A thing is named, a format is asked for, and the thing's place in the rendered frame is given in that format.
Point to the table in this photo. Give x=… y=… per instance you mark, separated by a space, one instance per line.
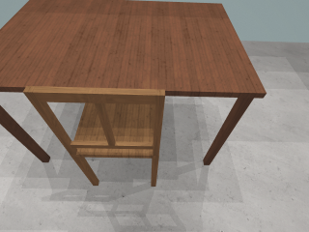
x=188 y=49

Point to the chair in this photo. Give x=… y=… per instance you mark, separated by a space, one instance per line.
x=115 y=123

